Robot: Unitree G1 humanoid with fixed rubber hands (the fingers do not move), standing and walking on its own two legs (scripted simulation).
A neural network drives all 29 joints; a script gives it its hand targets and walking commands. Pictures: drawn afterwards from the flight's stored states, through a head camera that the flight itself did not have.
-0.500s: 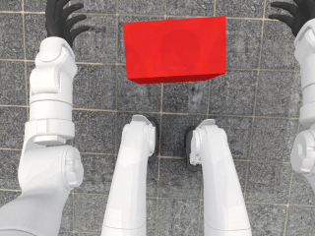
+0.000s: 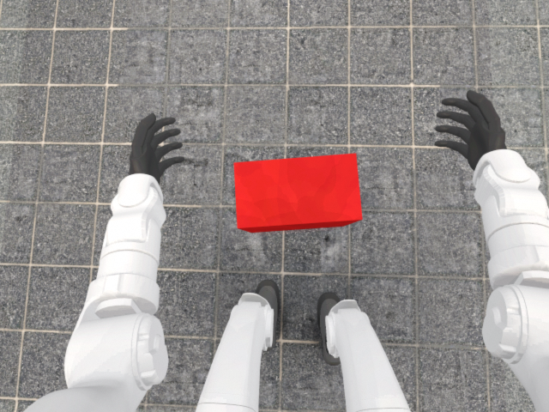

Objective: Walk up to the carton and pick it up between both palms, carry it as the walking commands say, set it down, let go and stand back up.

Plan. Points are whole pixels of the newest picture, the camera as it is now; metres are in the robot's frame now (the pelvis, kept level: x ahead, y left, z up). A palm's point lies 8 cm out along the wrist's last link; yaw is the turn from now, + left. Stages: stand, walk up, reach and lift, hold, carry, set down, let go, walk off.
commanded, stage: let go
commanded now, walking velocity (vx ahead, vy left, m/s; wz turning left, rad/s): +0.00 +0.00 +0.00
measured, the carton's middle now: (296, 198) +0.44 +0.01 -0.54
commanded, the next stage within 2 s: stand in 1.14 s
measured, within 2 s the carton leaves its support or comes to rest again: neither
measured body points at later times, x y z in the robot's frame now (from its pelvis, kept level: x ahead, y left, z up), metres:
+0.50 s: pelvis +0.05 +0.00 +0.08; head +0.18 +0.00 +0.51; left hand +0.27 +0.24 -0.02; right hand +0.30 -0.23 -0.03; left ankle +0.07 +0.09 -0.64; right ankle +0.03 -0.10 -0.64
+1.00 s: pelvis +0.06 -0.01 +0.10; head +0.08 +0.00 +0.55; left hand +0.22 +0.23 +0.02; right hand +0.23 -0.24 +0.02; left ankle +0.07 +0.09 -0.64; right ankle +0.03 -0.10 -0.64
